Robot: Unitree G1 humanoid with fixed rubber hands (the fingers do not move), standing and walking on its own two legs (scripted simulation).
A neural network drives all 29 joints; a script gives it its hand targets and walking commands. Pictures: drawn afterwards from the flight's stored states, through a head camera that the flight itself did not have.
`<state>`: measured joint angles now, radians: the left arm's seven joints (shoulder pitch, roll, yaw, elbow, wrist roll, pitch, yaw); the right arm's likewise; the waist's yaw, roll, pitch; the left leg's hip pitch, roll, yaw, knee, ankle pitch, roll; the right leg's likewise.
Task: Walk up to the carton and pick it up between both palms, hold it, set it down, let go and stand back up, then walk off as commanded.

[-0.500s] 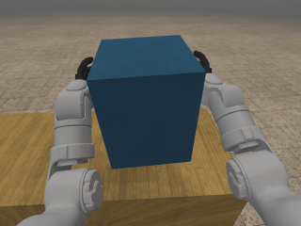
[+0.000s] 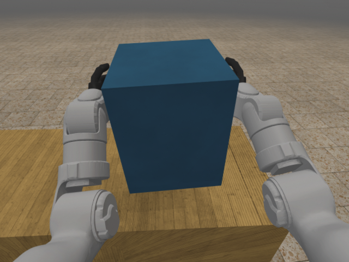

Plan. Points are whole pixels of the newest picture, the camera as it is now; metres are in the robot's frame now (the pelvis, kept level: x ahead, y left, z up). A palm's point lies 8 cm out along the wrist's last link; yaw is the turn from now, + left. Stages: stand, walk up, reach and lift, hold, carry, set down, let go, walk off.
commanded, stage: hold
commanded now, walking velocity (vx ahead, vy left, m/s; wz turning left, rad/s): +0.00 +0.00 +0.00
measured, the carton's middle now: (170, 114) +0.36 +0.00 +0.23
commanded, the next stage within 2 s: none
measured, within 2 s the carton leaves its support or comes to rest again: neither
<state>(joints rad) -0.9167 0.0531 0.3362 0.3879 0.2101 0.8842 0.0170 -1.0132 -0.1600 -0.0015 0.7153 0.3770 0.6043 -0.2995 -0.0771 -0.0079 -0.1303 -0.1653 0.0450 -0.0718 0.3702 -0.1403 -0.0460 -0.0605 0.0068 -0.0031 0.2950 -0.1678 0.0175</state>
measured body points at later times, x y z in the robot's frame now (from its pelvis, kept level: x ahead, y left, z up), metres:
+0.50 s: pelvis +0.00 +0.00 +0.00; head -0.07 +0.01 +0.44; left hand +0.39 +0.14 +0.27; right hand +0.39 -0.15 +0.28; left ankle +0.04 +0.14 -0.75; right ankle +0.00 -0.13 -0.75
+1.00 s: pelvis +0.00 +0.00 +0.00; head -0.08 +0.01 +0.44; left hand +0.39 +0.14 +0.27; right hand +0.39 -0.15 +0.28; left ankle +0.04 +0.14 -0.75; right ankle +0.00 -0.13 -0.75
